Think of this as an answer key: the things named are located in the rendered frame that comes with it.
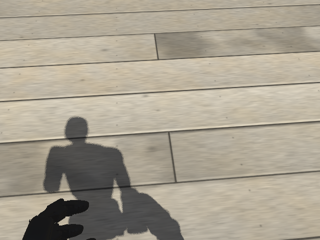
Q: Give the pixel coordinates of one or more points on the left robot hand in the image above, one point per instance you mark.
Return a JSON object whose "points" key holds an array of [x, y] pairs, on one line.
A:
{"points": [[45, 226]]}

